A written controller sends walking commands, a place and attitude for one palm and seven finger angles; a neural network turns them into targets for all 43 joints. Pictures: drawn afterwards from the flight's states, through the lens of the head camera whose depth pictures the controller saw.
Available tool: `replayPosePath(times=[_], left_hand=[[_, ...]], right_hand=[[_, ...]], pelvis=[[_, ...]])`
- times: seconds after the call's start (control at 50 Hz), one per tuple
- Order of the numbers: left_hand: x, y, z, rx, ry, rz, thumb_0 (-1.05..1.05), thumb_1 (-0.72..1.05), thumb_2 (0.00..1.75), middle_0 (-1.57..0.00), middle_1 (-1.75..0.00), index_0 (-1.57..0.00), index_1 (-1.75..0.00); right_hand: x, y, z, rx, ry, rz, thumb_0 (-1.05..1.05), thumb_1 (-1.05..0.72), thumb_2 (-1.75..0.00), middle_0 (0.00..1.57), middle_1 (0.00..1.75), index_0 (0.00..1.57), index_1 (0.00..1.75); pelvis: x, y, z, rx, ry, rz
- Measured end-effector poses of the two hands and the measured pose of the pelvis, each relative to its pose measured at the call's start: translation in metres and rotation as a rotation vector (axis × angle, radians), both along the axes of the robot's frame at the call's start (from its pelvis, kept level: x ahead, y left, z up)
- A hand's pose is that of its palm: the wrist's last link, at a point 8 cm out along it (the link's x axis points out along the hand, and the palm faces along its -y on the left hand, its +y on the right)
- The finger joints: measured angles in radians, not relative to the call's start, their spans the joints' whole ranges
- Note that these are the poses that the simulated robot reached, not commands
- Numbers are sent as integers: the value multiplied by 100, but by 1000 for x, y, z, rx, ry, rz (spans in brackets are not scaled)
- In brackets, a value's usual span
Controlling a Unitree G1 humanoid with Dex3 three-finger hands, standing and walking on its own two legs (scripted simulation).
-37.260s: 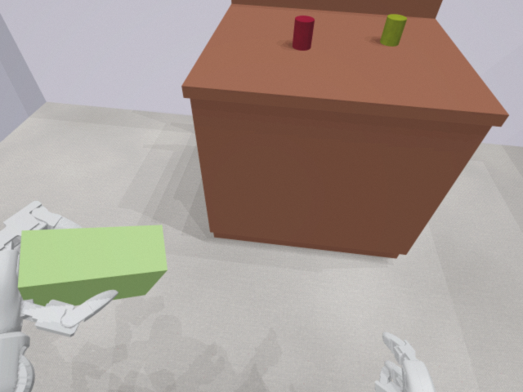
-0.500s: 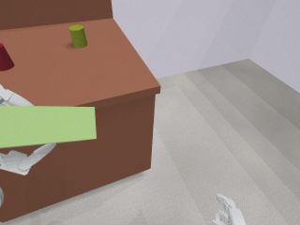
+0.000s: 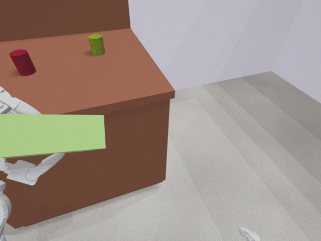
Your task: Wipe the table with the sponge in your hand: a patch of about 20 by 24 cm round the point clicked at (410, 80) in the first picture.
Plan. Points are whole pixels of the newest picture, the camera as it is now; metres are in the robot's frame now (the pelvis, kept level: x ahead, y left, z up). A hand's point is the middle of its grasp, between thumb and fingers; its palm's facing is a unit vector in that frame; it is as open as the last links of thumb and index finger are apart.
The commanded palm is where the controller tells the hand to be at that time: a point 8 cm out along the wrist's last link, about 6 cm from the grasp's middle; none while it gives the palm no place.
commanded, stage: stand and wait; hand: left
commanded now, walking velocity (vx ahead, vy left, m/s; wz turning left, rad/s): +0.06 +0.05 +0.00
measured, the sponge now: (69, 136) +0.23 +0.18 +0.23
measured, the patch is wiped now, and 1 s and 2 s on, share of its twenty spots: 1.00 1.00 1.00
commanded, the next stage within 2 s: none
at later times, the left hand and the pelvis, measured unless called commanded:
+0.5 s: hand (12, 127) +0.23 +0.27 +0.24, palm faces +0.47 -0.80 -0.37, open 9.7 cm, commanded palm +0.17 +0.32 +0.26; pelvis +0.02 +0.04 +0.00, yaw +0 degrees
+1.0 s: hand (5, 131) +0.23 +0.28 +0.24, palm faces +0.46 -0.81 -0.36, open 9.7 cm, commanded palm +0.17 +0.33 +0.26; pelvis +0.01 +0.05 +0.00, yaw +0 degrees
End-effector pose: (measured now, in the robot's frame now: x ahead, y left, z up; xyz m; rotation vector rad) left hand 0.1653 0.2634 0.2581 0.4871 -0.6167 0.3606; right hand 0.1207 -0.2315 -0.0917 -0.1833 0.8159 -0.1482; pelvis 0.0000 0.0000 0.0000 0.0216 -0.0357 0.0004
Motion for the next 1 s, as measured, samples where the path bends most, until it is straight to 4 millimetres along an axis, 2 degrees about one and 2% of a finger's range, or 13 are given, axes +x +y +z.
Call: replayPosePath(times=[0.08,0.16,0.28,0.44,0.6,1.0], left_hand=[[5,11,5,14,-33,18,0,-51,109,-78,-139,-80,-136],[13,24,-3,2,1,46,0,-51,109,-78,-139,-79,-137],[21,35,-15,-11,70,56,0,-51,109,-78,-139,-79,-137],[25,44,-9,19,61,36,0,-51,109,-78,-139,-79,-137],[27,52,-11,4,81,40,0,-51,109,-78,-139,-79,-137],[21,61,-15,-13,91,41,0,-51,109,-78,-139,-79,-137]], right_hand=[[17,-1,5,-28,-63,1,2,-90,-90,20,30,20,30],[35,4,5,-21,-100,-14,2,-90,-90,20,30,20,30],[51,25,10,-1,-109,19,2,-90,-90,20,30,20,30],[64,54,15,25,-105,57,2,-90,-90,20,30,20,30],[64,63,17,30,-103,64,2,-90,-90,20,30,20,30],[45,51,19,-19,-84,18,2,-90,-90,20,30,20,30]], pelvis=[[3,7,-5,-11,5,7],[6,16,-9,-29,-5,6],[15,25,-5,-35,9,11],[16,36,-1,-40,23,3],[15,42,1,-48,37,0],[8,50,3,-53,38,-5]])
